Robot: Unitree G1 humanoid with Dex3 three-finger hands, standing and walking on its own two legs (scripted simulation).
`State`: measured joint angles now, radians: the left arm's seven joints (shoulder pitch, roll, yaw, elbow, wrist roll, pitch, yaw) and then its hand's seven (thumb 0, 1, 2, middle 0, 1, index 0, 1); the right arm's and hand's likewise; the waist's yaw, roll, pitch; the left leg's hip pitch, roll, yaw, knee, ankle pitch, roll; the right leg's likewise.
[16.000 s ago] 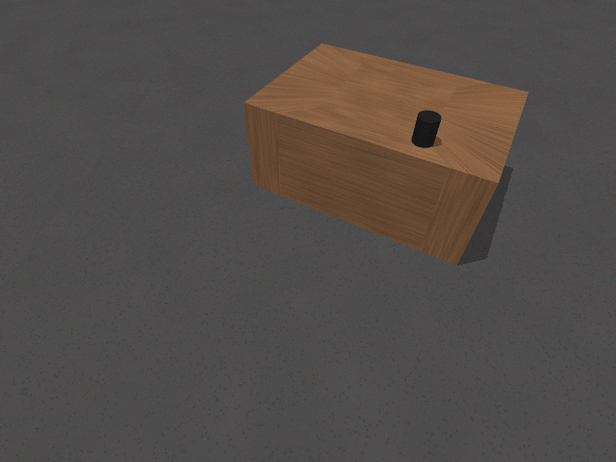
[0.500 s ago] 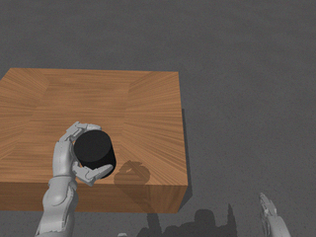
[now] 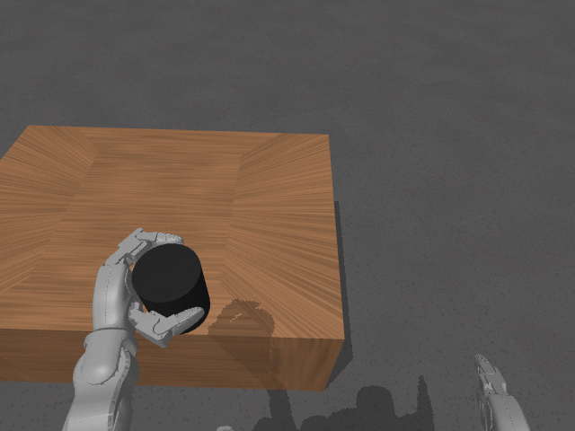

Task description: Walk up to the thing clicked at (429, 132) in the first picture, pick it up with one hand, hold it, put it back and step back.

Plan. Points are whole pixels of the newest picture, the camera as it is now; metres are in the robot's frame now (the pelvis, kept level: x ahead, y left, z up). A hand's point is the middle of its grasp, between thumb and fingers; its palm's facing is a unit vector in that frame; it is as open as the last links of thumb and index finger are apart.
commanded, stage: hold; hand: left
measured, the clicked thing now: (174, 290) +0.31 +0.16 +0.04
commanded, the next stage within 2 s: crouch in 1.70 s
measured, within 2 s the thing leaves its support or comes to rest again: neither
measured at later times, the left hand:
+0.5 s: hand (164, 291) +0.30 +0.17 +0.06, palm faces +0.12 -0.99 -0.02, open 11.2 cm
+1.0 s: hand (168, 284) +0.31 +0.16 +0.05, palm faces +0.12 -0.99 -0.01, open 11.2 cm
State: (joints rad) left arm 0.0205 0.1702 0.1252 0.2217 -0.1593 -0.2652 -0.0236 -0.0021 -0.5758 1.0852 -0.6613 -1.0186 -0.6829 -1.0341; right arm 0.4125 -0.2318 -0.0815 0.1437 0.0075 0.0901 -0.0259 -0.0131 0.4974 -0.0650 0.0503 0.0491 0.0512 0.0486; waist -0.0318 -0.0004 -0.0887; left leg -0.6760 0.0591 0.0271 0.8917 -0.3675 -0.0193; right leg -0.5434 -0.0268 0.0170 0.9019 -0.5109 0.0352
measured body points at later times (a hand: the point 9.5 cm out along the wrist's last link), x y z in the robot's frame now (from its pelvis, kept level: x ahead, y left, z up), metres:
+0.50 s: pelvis +0.00 +0.00 +0.00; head +0.03 +0.00 +0.45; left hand +0.29 +0.22 +0.06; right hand +0.15 -0.26 -0.04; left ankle +0.04 +0.13 -0.69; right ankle -0.03 -0.14 -0.69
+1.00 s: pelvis +0.00 +0.00 +0.00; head +0.03 +0.00 +0.45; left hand +0.30 +0.22 +0.06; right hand +0.15 -0.27 -0.04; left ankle +0.04 +0.13 -0.69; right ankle -0.03 -0.14 -0.69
